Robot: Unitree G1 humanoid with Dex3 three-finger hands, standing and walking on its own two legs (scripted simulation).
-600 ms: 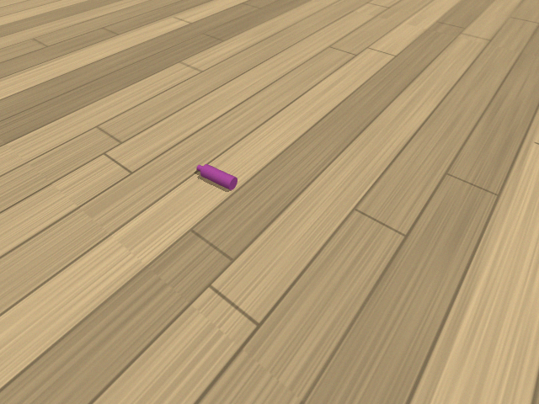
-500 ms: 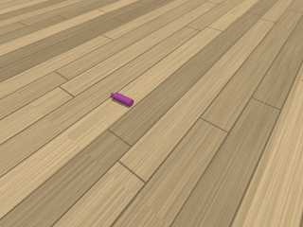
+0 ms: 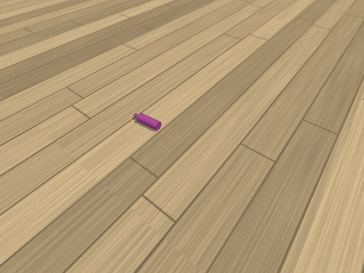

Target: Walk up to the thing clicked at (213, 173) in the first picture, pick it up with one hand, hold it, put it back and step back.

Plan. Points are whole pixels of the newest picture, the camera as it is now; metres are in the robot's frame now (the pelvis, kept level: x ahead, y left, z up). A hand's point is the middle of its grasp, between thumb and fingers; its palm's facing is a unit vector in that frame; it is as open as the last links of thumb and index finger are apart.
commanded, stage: stand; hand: left
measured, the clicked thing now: (146, 120) +1.34 +0.27 -0.75
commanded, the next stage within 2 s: walk up in 0.52 s
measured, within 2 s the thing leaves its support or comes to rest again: neither
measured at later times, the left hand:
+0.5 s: hand out of the picture +0.07 +0.26 -0.16, palm faces -0.03 -0.94 -0.34, open 7.4 cm
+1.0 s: hand (35, 255) +0.23 +0.38 -0.15, palm faces -0.25 -0.87 -0.43, open 7.4 cm
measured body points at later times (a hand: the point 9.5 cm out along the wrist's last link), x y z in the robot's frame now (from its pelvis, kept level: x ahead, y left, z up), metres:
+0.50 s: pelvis +0.00 +0.00 +0.00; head +0.01 +0.00 +0.45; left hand +0.07 +0.30 -0.13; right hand +0.07 -0.29 -0.13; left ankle -0.01 +0.12 -0.75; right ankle -0.01 -0.12 -0.75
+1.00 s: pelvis +0.10 +0.10 -0.01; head +0.12 +0.09 +0.44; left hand +0.24 +0.42 -0.12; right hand +0.08 -0.23 -0.12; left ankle +0.11 +0.21 -0.75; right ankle +0.10 -0.03 -0.70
